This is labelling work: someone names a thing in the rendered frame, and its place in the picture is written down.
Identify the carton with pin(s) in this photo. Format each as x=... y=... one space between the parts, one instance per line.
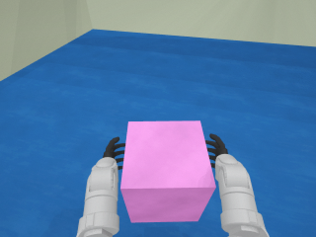
x=166 y=172

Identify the right robot forearm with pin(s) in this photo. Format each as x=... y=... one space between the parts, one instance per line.
x=239 y=215

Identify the robot left hand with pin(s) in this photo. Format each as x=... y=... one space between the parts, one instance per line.
x=110 y=151

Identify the left robot forearm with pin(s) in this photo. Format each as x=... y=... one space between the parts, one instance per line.
x=100 y=215

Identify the robot right hand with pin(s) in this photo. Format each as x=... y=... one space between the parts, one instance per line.
x=219 y=148

